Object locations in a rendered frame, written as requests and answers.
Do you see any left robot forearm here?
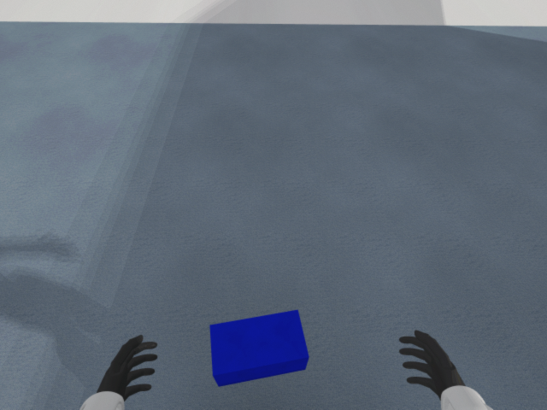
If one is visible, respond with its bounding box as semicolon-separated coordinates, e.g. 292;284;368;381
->
80;391;125;410

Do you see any right robot hand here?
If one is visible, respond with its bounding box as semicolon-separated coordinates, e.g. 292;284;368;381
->
399;330;466;401

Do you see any right robot forearm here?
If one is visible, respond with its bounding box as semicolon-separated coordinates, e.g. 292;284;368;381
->
441;385;493;410

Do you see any carton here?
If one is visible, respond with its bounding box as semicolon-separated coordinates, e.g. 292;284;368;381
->
210;310;309;387

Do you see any left robot hand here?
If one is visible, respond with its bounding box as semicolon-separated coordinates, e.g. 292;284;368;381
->
97;335;157;401

